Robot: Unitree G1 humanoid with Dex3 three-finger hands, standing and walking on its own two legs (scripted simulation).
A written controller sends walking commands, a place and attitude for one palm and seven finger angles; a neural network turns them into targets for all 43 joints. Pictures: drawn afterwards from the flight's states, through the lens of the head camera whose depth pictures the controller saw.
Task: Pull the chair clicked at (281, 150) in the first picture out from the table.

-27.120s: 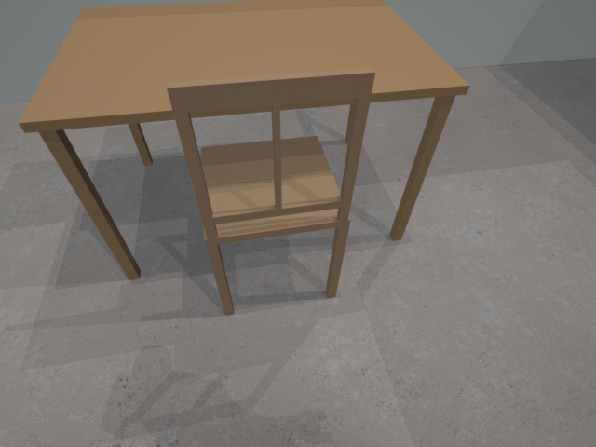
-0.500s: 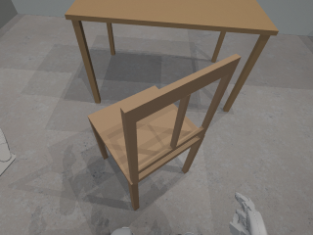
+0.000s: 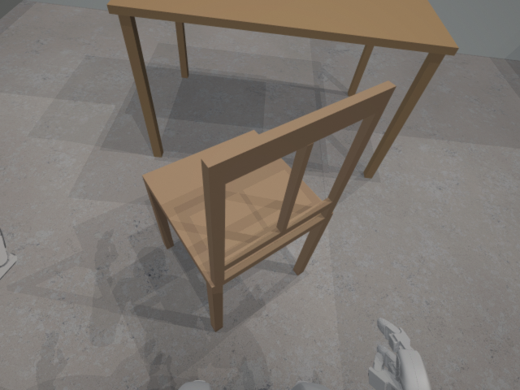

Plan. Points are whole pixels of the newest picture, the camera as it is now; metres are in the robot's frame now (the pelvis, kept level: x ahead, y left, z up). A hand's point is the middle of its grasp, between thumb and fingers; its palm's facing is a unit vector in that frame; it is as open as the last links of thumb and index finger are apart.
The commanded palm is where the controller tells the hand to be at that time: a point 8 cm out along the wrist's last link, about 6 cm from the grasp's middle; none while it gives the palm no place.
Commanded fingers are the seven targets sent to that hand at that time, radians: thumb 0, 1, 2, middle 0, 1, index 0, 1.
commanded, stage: step back with the hand held close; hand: left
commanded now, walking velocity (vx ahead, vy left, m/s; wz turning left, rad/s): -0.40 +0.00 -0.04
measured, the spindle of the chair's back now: (291, 192) +0.51 -0.04 -0.07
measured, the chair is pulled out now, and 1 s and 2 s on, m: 0.52 0.52 0.52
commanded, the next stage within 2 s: stop stepping back and stand still in 0.16 s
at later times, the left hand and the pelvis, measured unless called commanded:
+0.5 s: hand out of the picture +0.10 +0.22 +0.16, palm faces +0.34 -0.79 -0.51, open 7.4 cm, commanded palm +0.04 +0.26 +0.18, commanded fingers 0.00 0.90 0.90 -0.20 -0.30 -0.20 -0.30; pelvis -0.10 -0.03 +0.00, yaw -1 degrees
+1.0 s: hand out of the picture +0.08 +0.23 +0.17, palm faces +0.43 -0.77 -0.46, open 7.4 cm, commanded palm +0.03 +0.27 +0.18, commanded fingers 0.00 0.90 0.90 -0.20 -0.30 -0.20 -0.30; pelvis -0.11 -0.03 +0.00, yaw +0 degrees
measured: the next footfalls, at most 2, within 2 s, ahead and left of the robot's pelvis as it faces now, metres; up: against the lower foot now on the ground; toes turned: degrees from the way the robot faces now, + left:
right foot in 0.14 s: -0.04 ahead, -0.16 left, +0.00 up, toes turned -2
left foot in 0.40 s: -0.05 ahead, +0.08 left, +0.00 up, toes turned +0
